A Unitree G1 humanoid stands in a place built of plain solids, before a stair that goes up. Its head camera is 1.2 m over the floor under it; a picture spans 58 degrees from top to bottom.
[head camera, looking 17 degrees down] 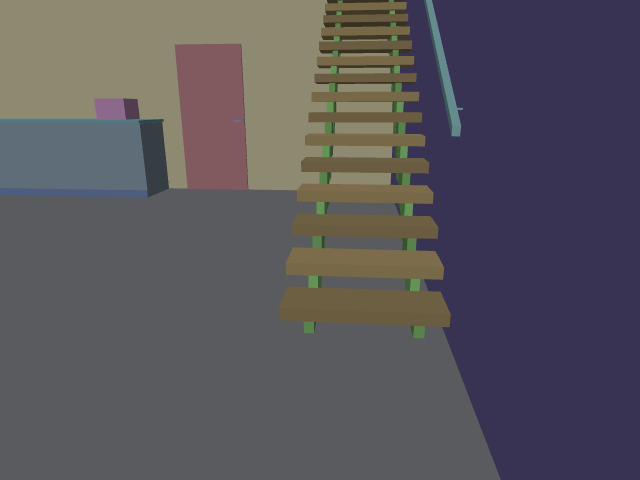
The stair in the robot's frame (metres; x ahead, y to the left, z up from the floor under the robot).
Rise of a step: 0.17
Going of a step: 0.26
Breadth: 0.91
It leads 5 degrees to the right of straight ahead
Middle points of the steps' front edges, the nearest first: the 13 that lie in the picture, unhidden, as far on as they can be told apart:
2.09 -0.23 0.17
2.35 -0.25 0.33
2.60 -0.27 0.50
2.86 -0.29 0.66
3.11 -0.32 0.83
3.37 -0.34 1.00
3.62 -0.36 1.16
3.88 -0.38 1.33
4.13 -0.40 1.49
4.39 -0.42 1.66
4.64 -0.44 1.83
4.90 -0.47 1.99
5.15 -0.49 2.16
